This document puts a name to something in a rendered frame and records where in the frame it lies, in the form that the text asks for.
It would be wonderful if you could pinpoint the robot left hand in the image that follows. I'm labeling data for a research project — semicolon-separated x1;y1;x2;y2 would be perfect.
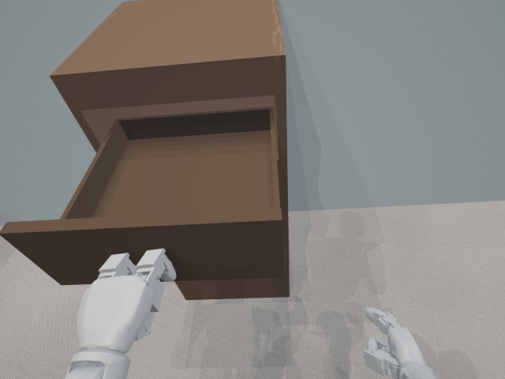
77;249;176;354

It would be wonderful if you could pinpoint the robot right forearm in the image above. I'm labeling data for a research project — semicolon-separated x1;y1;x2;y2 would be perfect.
399;362;439;379

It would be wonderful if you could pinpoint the robot left forearm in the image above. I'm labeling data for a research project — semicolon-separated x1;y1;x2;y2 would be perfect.
65;348;130;379

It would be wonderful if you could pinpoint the robot right hand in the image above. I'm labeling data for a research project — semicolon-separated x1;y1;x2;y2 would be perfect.
364;307;426;379

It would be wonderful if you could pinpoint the cabinet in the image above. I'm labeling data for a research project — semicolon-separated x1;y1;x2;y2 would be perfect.
50;0;290;300

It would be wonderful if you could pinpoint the handle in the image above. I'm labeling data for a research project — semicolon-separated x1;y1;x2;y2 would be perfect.
150;279;164;312

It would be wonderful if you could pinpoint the drawer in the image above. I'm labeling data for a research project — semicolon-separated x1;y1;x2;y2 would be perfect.
0;107;284;285

